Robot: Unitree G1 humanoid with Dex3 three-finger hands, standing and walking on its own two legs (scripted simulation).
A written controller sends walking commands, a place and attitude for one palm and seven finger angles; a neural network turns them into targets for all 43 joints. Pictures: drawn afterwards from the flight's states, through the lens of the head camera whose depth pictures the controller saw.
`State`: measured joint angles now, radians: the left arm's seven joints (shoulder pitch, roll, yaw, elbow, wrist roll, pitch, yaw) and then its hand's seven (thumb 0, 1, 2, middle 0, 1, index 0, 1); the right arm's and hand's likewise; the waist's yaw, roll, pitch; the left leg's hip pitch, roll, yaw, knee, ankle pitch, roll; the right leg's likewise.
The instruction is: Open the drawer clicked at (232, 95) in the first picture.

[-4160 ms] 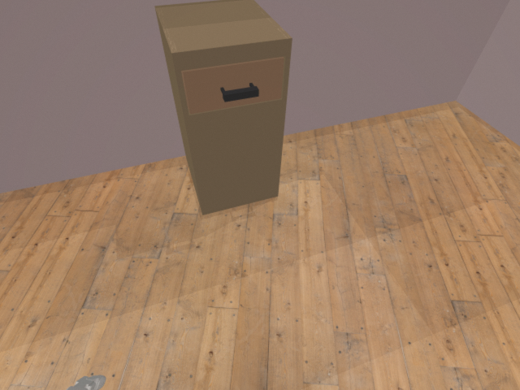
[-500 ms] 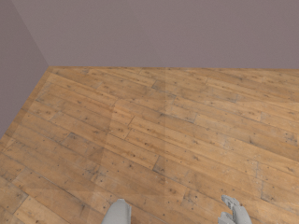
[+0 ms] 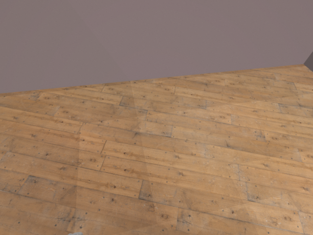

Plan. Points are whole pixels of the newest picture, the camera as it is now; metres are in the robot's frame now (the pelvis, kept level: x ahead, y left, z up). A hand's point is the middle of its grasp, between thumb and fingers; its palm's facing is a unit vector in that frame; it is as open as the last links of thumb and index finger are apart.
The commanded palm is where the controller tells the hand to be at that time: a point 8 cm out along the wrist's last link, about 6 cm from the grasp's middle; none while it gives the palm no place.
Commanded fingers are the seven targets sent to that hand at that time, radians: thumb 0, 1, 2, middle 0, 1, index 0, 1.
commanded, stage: turn to face it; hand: left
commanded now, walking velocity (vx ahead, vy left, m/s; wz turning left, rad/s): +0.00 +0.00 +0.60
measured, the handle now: out of the picture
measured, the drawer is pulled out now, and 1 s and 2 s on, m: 0.00 0.00 0.00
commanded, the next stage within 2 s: none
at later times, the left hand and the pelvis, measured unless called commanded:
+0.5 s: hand out of the picture -0.02 +0.21 -0.18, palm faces +0.33 -0.91 -0.24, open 7.3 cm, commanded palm none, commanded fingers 0.00 0.90 0.90 -0.20 -0.30 -0.20 -0.30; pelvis -0.02 +0.00 -0.02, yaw +18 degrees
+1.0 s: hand out of the picture -0.06 +0.20 -0.15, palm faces +0.54 -0.78 -0.31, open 7.4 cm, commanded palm none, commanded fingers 0.00 0.90 0.90 -0.20 -0.30 -0.20 -0.30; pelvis -0.03 -0.03 -0.01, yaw +33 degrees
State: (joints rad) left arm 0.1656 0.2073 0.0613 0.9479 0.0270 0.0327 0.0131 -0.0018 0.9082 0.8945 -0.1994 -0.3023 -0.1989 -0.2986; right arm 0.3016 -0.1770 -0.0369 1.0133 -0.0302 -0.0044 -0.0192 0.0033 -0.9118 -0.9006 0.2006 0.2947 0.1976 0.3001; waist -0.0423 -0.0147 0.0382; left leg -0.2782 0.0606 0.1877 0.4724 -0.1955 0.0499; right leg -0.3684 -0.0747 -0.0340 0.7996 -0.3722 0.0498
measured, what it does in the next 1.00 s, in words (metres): steps on the spot, turning left: right foot, then left foot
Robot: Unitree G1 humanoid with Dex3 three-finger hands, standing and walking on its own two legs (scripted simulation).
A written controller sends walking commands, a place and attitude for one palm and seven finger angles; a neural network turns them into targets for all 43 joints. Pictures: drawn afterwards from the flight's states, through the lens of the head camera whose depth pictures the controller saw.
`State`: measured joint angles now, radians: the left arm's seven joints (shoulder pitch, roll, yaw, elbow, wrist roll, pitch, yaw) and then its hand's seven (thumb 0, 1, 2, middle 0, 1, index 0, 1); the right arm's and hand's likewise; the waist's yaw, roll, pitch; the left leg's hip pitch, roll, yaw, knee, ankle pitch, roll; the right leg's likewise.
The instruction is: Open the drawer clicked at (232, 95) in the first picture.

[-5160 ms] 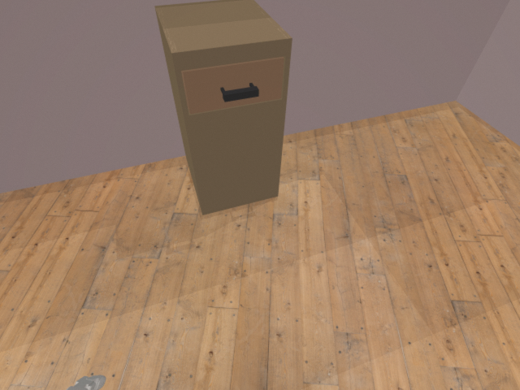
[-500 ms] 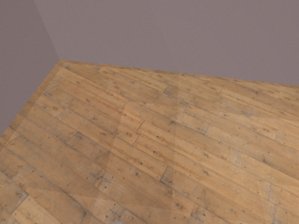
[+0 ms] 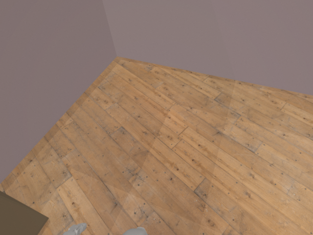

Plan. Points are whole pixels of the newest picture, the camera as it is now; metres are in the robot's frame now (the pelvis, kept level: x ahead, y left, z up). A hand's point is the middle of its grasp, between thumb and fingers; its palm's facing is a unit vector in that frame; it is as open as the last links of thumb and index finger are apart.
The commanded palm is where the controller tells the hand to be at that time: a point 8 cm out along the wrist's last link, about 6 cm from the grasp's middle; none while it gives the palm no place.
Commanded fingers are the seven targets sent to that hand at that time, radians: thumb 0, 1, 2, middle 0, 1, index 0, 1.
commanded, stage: turn to face it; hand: left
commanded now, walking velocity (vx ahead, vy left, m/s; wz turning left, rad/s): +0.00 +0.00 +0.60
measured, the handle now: out of the picture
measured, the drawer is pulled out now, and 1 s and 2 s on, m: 0.00 0.00 0.00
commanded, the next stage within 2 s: take the last steps up to it in 1.84 s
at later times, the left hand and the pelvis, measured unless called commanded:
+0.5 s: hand out of the picture -0.05 +0.24 -0.18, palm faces +0.37 -0.89 -0.26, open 7.4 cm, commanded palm none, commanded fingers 0.00 0.90 0.90 -0.20 -0.30 -0.20 -0.30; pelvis -0.01 +0.02 +0.00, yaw +19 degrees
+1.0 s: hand out of the picture -0.03 +0.19 -0.12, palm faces +0.58 -0.76 -0.30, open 7.4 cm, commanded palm none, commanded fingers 0.00 0.90 0.90 -0.20 -0.30 -0.20 -0.30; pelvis +0.00 -0.03 +0.01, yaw +37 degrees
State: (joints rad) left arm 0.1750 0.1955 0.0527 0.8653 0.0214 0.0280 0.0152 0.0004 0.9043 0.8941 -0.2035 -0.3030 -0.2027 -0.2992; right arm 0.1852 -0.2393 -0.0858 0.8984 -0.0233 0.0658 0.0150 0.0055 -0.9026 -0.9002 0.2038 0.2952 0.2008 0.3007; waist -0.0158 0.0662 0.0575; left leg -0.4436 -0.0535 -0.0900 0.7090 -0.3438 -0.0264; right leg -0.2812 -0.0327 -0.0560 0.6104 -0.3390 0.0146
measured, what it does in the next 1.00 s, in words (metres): steps on the spot, turning left: left foot, then right foot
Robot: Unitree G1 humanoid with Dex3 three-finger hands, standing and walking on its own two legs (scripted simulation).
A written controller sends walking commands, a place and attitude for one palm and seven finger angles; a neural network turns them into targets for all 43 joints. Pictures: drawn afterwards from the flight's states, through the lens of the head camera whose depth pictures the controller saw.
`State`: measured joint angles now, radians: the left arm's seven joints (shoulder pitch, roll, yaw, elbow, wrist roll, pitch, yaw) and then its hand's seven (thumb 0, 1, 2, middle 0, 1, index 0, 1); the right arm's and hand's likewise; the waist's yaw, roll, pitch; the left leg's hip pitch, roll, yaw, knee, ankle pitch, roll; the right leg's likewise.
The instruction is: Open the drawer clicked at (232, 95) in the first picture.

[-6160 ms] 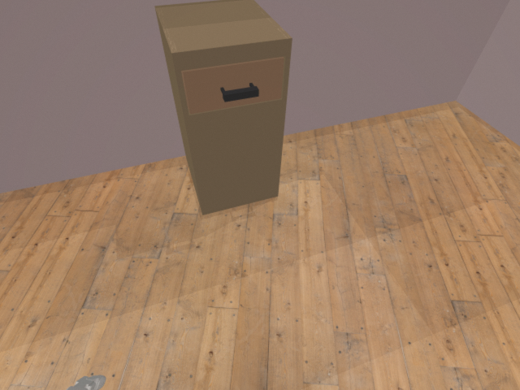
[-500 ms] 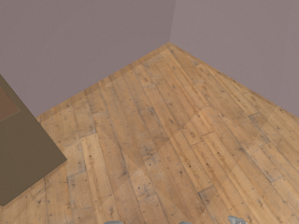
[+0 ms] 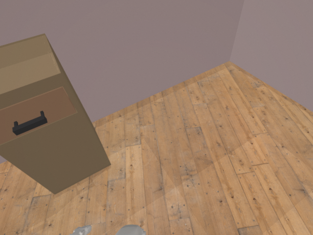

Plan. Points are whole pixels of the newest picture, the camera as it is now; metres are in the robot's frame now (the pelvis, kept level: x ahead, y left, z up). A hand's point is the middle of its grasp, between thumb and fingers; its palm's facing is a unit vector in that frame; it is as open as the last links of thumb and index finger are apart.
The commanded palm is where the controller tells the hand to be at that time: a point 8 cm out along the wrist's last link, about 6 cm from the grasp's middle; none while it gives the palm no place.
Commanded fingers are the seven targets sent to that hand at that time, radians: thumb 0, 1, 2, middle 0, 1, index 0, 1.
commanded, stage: turn to face it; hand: left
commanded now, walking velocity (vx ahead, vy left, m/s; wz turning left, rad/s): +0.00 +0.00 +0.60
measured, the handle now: (29, 121) +0.56 +0.58 -0.11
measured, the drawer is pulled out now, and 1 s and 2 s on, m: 0.00 0.00 0.00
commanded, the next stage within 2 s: take the last steps up to it in 0.84 s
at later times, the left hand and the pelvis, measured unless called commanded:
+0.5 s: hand out of the picture -0.03 +0.29 -0.17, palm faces +0.32 -0.92 -0.25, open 7.4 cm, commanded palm none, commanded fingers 0.00 0.90 0.90 -0.20 -0.30 -0.20 -0.30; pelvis -0.02 +0.06 +0.00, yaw +16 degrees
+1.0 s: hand out of the picture -0.04 +0.19 -0.14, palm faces +0.45 -0.85 -0.26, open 7.4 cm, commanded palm none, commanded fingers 0.00 0.90 0.90 -0.20 -0.30 -0.20 -0.30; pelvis -0.02 -0.01 +0.00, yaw +26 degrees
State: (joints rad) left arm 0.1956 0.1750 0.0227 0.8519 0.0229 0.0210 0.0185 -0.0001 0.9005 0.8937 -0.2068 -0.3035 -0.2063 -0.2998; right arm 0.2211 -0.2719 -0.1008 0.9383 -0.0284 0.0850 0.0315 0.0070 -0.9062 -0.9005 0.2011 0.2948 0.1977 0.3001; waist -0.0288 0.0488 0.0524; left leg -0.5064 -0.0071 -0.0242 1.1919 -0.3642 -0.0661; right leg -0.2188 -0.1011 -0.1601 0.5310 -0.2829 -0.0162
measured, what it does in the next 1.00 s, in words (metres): steps on the spot, turning left: left foot, then right foot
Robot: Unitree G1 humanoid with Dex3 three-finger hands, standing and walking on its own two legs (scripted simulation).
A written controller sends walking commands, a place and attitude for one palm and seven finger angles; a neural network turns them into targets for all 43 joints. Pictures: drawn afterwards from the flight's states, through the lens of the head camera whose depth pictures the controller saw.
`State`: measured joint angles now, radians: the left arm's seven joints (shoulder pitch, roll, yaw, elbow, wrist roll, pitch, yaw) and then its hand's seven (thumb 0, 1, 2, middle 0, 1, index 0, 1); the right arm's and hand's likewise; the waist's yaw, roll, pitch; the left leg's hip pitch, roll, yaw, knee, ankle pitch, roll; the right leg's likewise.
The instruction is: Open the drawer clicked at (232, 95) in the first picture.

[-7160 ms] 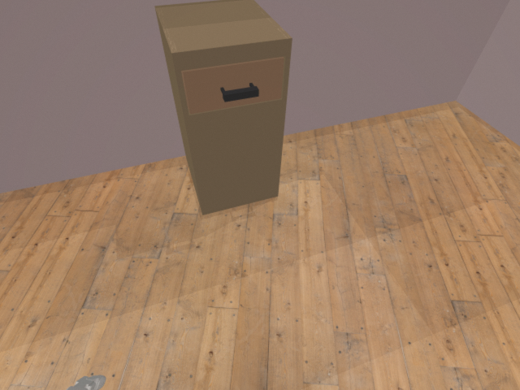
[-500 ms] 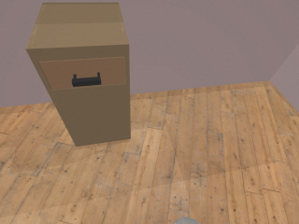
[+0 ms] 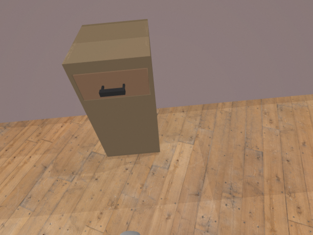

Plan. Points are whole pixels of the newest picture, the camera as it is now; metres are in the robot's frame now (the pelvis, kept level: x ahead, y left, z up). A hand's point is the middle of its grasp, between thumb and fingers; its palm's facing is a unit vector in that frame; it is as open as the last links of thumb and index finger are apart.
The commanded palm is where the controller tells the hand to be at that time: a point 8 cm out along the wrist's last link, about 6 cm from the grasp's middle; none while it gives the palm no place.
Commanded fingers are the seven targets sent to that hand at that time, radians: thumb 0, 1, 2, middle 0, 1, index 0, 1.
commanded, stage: take the last steps up to it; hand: left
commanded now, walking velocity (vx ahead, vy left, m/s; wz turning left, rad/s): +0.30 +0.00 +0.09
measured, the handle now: (112, 89) +0.78 +0.26 -0.11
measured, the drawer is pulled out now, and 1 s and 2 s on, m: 0.00 0.00 0.00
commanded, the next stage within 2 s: come to a stop and stand still in 0.80 s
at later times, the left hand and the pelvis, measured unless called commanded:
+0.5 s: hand out of the picture +0.01 +0.23 -0.18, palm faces +0.09 -0.99 -0.14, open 7.4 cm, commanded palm none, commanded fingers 0.00 0.90 0.90 -0.20 -0.30 -0.20 -0.30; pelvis +0.06 +0.06 +0.00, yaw +2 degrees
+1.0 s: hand (114, 189) +0.30 +0.18 -0.17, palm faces +0.02 -0.97 -0.23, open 7.2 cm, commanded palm none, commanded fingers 0.00 0.90 0.90 -0.20 -0.30 -0.20 -0.30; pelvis +0.23 -0.01 -0.01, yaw +0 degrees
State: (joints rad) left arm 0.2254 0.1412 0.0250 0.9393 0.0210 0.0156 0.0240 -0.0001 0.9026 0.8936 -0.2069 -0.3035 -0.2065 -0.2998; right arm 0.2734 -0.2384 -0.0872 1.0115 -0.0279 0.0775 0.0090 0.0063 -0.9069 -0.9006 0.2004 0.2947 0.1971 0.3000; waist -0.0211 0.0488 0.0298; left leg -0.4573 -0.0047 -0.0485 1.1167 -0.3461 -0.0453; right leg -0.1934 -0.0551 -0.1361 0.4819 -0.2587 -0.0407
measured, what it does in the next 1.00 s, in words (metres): walks ahead: left foot, then right foot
